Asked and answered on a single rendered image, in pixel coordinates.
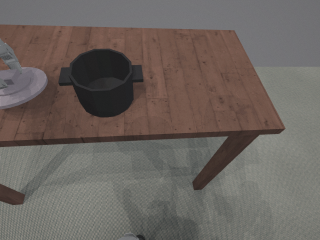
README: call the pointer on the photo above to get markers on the left robot shin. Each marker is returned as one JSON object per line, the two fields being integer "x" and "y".
{"x": 130, "y": 235}

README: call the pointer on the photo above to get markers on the knob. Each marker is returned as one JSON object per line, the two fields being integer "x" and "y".
{"x": 9, "y": 76}

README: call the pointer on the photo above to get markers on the left robot hand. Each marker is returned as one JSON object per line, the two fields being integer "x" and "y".
{"x": 10, "y": 59}

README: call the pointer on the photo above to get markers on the pot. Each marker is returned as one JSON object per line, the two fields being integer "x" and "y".
{"x": 103, "y": 81}

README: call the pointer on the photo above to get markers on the lid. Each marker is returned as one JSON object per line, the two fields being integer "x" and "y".
{"x": 29, "y": 84}

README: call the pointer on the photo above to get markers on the table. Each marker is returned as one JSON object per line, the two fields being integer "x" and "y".
{"x": 197, "y": 83}

